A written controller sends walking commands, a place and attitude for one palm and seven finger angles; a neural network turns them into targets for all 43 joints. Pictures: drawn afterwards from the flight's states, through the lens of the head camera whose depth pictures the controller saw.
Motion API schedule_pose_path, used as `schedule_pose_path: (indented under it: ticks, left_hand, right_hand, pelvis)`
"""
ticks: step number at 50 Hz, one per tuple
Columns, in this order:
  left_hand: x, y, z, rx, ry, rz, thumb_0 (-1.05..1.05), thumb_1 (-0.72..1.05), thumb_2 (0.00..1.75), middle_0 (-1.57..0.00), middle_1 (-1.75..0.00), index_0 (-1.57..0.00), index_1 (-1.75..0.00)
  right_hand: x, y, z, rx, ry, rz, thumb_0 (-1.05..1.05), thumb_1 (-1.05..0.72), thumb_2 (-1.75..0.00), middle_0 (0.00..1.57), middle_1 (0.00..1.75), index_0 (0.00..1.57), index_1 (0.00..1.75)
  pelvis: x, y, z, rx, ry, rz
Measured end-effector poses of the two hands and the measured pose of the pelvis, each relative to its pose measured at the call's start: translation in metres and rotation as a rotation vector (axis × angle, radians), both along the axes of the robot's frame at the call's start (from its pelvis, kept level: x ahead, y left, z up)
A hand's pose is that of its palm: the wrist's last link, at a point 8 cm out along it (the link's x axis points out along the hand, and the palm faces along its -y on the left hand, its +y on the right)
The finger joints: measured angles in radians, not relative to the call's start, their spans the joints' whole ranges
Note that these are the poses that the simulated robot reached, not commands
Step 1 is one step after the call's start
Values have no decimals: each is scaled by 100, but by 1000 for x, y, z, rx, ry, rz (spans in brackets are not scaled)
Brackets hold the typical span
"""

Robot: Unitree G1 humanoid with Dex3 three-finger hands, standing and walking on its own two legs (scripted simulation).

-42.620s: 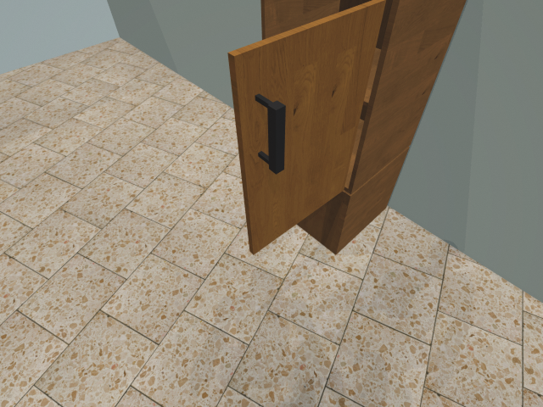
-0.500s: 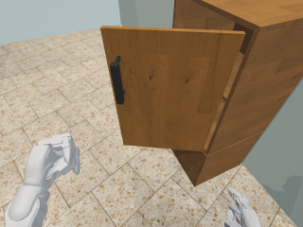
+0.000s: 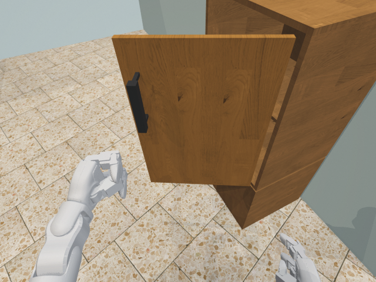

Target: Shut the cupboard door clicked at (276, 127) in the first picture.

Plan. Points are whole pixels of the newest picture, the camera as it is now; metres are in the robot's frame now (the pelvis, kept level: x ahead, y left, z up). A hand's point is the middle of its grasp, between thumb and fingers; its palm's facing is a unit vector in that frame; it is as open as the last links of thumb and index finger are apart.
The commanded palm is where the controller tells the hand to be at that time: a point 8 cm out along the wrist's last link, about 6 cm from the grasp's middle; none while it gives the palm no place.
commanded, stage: bring the fist close to the handle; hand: left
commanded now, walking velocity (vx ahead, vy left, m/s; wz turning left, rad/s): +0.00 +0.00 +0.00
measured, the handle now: (140, 103) +0.52 +0.17 +0.11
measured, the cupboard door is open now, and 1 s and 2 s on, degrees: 60 60 52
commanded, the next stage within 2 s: push the door shut along its arc in 1.04 s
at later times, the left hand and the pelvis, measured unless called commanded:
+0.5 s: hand (137, 140) +0.38 +0.14 +0.12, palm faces +0.01 -1.00 -0.01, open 3.2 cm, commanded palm +0.37 +0.19 +0.11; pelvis +0.00 +0.00 +0.00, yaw -1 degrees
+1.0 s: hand (147, 132) +0.41 +0.13 +0.11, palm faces +0.00 -1.00 -0.02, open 3.1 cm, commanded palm +0.39 +0.18 +0.11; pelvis +0.01 +0.00 +0.00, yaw -2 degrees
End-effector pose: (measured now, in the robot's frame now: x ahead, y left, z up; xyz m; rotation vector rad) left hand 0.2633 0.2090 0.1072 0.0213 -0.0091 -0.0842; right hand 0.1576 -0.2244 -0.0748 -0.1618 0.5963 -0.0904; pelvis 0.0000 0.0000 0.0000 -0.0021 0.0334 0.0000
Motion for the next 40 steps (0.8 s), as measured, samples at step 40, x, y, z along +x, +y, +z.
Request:
schedule_pose_path:
  ticks: [40]
  left_hand:
    - [138,-35,1,-42,-8,82,2,90,90,-130,-150,-130,-150]
  right_hand:
    - [-77,-33,-33,-19,348,-150,1,-91,-90,20,30,20,30]
  pelvis:
    - [7,-3,-1,7,77,-35]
